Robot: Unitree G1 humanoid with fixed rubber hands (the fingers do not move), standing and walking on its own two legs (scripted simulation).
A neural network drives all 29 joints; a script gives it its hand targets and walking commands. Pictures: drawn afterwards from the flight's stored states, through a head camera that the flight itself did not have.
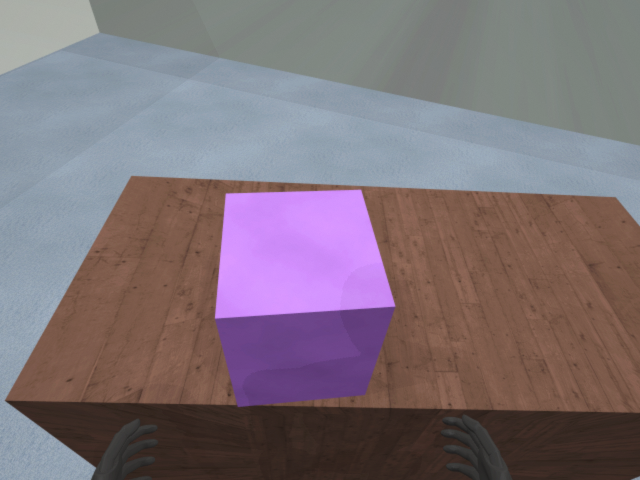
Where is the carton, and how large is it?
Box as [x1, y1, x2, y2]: [215, 190, 394, 406]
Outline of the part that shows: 360,190 226,194 215,320 238,406 359,395 365,393 394,308 394,303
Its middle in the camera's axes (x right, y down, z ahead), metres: -0.03 +0.09 +0.59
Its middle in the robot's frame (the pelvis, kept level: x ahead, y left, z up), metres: +0.39 +0.05 -0.01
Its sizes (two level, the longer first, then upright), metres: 0.210 0.200 0.250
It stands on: a pedestal, 0.65 m high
